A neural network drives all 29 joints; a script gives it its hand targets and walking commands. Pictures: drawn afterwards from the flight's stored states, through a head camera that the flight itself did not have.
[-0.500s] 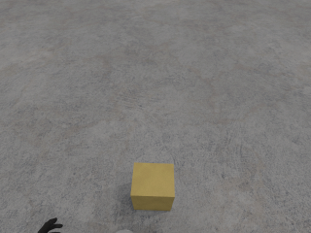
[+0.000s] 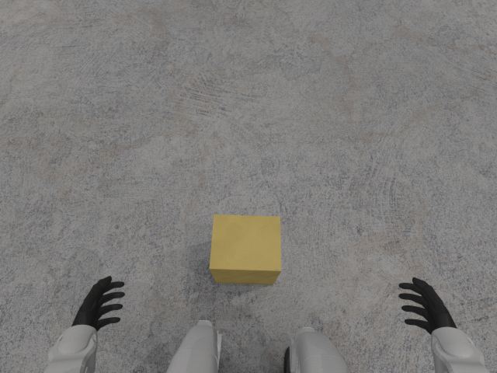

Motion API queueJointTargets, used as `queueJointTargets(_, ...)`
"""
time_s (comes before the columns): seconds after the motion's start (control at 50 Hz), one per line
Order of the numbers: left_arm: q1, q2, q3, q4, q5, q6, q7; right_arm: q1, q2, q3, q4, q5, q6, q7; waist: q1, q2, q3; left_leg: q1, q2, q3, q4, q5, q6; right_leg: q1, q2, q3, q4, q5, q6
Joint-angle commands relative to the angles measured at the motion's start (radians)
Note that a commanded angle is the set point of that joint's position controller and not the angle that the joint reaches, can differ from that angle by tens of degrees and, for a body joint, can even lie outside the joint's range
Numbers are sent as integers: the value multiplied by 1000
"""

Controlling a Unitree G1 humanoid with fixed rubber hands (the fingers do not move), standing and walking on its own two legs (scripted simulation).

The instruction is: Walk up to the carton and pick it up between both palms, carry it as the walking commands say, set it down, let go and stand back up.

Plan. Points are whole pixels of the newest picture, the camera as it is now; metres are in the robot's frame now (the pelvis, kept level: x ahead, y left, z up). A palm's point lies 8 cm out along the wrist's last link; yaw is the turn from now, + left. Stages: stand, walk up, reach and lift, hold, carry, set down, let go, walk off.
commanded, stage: reach and lift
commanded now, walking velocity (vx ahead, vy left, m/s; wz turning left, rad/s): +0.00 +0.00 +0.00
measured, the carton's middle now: (245, 252) +0.43 +0.03 -0.60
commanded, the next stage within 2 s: none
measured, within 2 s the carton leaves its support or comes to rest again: neither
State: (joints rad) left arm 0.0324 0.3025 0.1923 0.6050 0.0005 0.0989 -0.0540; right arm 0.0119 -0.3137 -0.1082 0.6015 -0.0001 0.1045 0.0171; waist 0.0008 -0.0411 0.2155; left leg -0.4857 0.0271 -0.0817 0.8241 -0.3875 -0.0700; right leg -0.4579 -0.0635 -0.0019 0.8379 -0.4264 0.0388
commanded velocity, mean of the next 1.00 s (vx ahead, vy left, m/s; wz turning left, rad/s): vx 0.00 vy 0.00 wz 0.00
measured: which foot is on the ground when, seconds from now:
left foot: down 0.00-1.00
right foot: down 0.00-1.00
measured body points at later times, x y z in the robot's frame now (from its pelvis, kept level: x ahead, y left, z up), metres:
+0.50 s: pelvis -0.03 +0.01 -0.04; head +0.17 +0.03 +0.36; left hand +0.31 +0.26 -0.16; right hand +0.31 -0.24 -0.13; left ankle +0.03 +0.16 -0.70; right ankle +0.00 -0.15 -0.70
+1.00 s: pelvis -0.04 +0.01 -0.06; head +0.26 +0.02 +0.27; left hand +0.44 +0.22 -0.20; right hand +0.44 -0.19 -0.18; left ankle +0.03 +0.16 -0.70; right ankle +0.00 -0.15 -0.70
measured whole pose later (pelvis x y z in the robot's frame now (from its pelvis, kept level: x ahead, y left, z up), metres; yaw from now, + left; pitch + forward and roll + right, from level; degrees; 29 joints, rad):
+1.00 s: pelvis -0.04 +0.01 -0.06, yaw -2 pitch +41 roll -1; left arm -0.95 0.26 0.29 0.84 0.00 0.09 0.01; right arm -0.89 -0.22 -0.23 0.74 0.00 0.09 -0.06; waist 0.00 -0.03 0.00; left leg -1.42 0.03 -0.08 1.02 -0.31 -0.06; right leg -1.39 -0.05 0.02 1.01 -0.33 0.05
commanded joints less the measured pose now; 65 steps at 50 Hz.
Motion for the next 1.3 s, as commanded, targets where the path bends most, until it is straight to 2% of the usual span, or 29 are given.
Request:
queueJointTargets(0.0, -145, 135, 6, -115, 37, -48, 30, -141, -121, -72, -46, -42, -47, -25, -9, 72, -452, -50, -74, 126, 54, 409, -13, -98, 102, -31, 7, 441, 0)
queueJointTargets(0.08, -203, 102, -16, -93, 26, -43, 54, -213, -106, -64, -5, -37, -47, -24, -20, 118, -470, -93, -69, 114, 74, 429, -20, -234, 110, -35, 50, 404, 1)
queueJointTargets(0.14, -286, 79, -21, -90, 12, -33, 65, -291, -108, -69, 0, -25, -42, -23, -32, 129, -500, -128, -71, 115, 89, 381, -22, -305, 113, -39, 66, 355, -2)
queueJointTargets(0.18, -335, 74, -15, -93, 5, -25, 70, -341, -107, -80, 5, -13, -38, -25, -43, 110, -527, -141, -72, 116, 98, 360, -20, -349, 115, -41, 70, 331, -3)
queueJointTargets(0.26, -475, 83, 15, -109, 4, -10, 74, -474, -94, -95, -10, 22, -26, -27, -32, 125, -585, -217, -72, 124, 116, 279, -14, -394, 116, -35, 81, 267, -1)
queueJointTargets(0.3, -538, 92, 28, -102, -2, -6, 79, -526, -85, -90, 1, 34, -22, -29, -24, 111, -628, -245, -75, 127, 128, 286, -9, -401, 120, -31, 90, 280, 3)
queueJointTargets(0.36, -620, 84, 21, -80, -9, 1, 88, -609, -84, -95, 23, 42, -18, -30, -17, 136, -680, -266, -77, 124, 137, 285, -10, -444, 124, -29, 103, 268, -2)
queueJointTargets(0.42, -692, 98, 42, -42, -6, -3, 88, -680, -85, -112, 17, 47, -22, -37, -12, 114, -760, -292, -79, 130, 152, 303, -5, -453, 128, -25, 114, 290, 5)
queueJointTargets(0.46, -751, 90, 40, -21, -4, -4, 90, -734, -69, -110, 54, 51, -20, -42, -2, 129, -766, -320, -84, 130, 157, 312, -9, -493, 127, -19, 117, 288, 4)
queueJointTargets(0.56, -869, 77, 38, 28, -3, -21, 86, -825, -53, -126, 86, 61, -34, -52, -9, 141, -837, -361, -85, 127, 167, 376, -10, -568, 135, -22, 139, 340, 5)
queueJointTargets(0.58, -884, 75, 48, 37, 1, -26, 85, -845, -41, -125, 80, 65, -40, -53, -1, 134, -859, -357, -84, 128, 172, 395, -9, -582, 136, -22, 138, 350, 6)
queueJointTargets(0.6, -909, 73, 57, 50, -2, -29, 83, -869, -45, -128, 82, 60, -42, -59, -11, 115, -885, -382, -86, 126, 182, 405, -8, -582, 136, -21, 146, 365, 8)
queueJointTargets(0.64, -959, 75, 67, 56, 7, -39, 83, -895, -21, -129, 97, 70, -47, -62, 4, 135, -906, -400, -86, 129, 183, 441, -8, -612, 136, -12, 148, 398, 10)
queueJointTargets(0.68, -998, 77, 81, 80, 8, -48, 80, -928, -9, -124, 102, 74, -52, -67, 14, 126, -957, -407, -87, 125, 197, 474, -3, -630, 136, -10, 159, 418, 11)
queueJointTargets(0.7, -1043, 73, 74, 71, 3, -52, 78, -951, -5, -126, 91, 83, -54, -70, 10, 138, -975, -416, -84, 126, 199, 483, 0, -644, 137, -9, 164, 421, 10)
queueJointTargets(0.72, -1047, 83, 95, 83, 10, -56, 78, -972, -14, -126, 91, 80, -55, -75, 28, 131, -1001, -433, -87, 136, 207, 503, -3, -631, 137, -4, 163, 448, 15)
queueJointTargets(0.76, -1110, 84, 93, 78, 7, -64, 74, -1010, -12, -140, 83, 77, -60, -81, 14, 129, -1053, -439, -83, 125, 217, 542, 4, -653, 141, -6, 176, 481, 16)
queueJointTargets(0.78, -1128, 87, 101, 91, 11, -65, 72, -1029, -4, -135, 90, 80, -59, -85, 26, 134, -1063, -446, -84, 128, 222, 565, 7, -664, 139, 1, 172, 493, 18)
queueJointTargets(0.8, -1148, 85, 102, 85, 11, -69, 70, -1059, -21, -151, 71, 70, -63, -88, 18, 127, -1107, -435, -83, 124, 228, 585, 7, -658, 143, -4, 178, 510, 19)
queueJointTargets(0.86, -1208, 89, 120, 99, 18, -73, 64, -1137, -10, -151, 51, 67, -65, -96, 44, 126, -1175, -418, -81, 117, 243, 655, 16, -704, 142, -3, 179, 536, 19)
queueJointTargets(0.88, -1244, 96, 133, 89, 21, -74, 65, -1159, -8, -160, 58, 60, -62, -94, 45, 121, -1201, -411, -80, 116, 247, 652, 20, -706, 144, -9, 181, 531, 21)
queueJointTargets(0.9, -1250, 95, 136, 104, 26, -74, 63, -1185, 15, -141, 50, 70, -59, -94, 63, 107, -1201, -450, -82, 123, 243, 636, 21, -683, 145, -9, 179, 540, 22)
queueJointTargets(0.94, -1310, 86, 134, 115, 30, -68, 59, -1249, 3, -167, 59, 46, -52, -94, 50, 116, -1199, -470, -79, 121, 244, 618, 26, -724, 146, -16, 187, 513, 19)
queueJointTargets(1.02, -1297, 64, 169, 139, 64, -64, 49, -1214, 39, -190, 114, 12, -44, -85, 58, 117, -1222, -470, -75, 124, 262, 665, 27, -763, 149, -25, 194, 538, 15)
queueJointTargets(1.06, -1277, 53, 180, 142, 85, -64, 41, -1187, 40, -219, 126, -15, -45, -83, 51, 131, -1243, -451, -74, 116, 266, 699, 26, -790, 152, -33, 203, 553, 14)
queueJointTargets(1.1, -1238, 34, 207, 150, 101, -71, 34, -1144, 61, -231, 144, -34, -52, -74, 44, 117, -1229, -472, -68, 109, 287, 730, 29, -833, 152, -27, 213, 569, 11)
queueJointTargets(1.18, -1246, 29, 215, 130, 116, -94, 26, -1175, 62, -236, 88, -59, -80, -69, 37, 115, -1237, -516, -58, 88, 338, 790, 31, -922, 146, -25, 255, 595, 8)
queueJointTargets(1.22, -1261, 35, 221, 130, 116, -100, 23, -1180, 71, -228, 96, -60, -83, -71, 41, 114, -1257, -560, -61, 90, 373, 768, 27, -943, 144, -27, 291, 583, 13)
queueJointTargets(1.28, -1270, 45, 213, 162, 114, -94, 20, -1194, 74, -216, 122, -59, -74, -77, 49, 94, -1208, -693, -60, 106, 406, 603, 28, -979, 142, -35, 345, 474, 14)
